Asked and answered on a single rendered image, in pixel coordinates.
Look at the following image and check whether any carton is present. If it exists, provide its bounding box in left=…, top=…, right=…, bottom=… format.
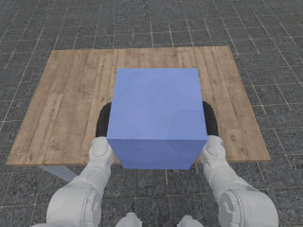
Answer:
left=106, top=68, right=208, bottom=170

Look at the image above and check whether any right robot hand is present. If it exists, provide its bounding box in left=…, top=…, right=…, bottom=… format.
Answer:
left=202, top=101, right=219, bottom=136

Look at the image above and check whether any right robot shin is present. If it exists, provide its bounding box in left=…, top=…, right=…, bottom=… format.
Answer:
left=181, top=215, right=192, bottom=221

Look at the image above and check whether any left robot forearm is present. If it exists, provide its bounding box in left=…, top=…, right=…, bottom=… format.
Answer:
left=46, top=136, right=115, bottom=223

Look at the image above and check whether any robot right upper arm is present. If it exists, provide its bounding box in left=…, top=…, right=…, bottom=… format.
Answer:
left=218, top=189, right=278, bottom=227

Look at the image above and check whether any robot left upper arm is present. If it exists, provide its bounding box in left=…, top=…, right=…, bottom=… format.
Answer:
left=30, top=187, right=101, bottom=227

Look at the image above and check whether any left robot hand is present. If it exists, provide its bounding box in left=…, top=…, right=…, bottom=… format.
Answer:
left=95, top=102, right=112, bottom=138

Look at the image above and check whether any robot left thigh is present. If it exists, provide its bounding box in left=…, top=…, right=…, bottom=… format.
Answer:
left=116, top=216, right=142, bottom=227

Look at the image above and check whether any right robot forearm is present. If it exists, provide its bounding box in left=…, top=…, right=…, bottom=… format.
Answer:
left=199, top=135, right=278, bottom=226

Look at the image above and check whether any table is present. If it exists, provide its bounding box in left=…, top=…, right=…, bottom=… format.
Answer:
left=5, top=45, right=271, bottom=183

